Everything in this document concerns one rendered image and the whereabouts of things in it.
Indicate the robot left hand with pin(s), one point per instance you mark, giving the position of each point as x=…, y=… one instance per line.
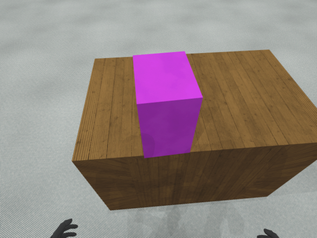
x=66, y=225

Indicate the carton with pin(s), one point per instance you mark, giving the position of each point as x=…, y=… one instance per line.
x=168, y=102

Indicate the pedestal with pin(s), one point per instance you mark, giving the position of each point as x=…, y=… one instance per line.
x=256, y=130

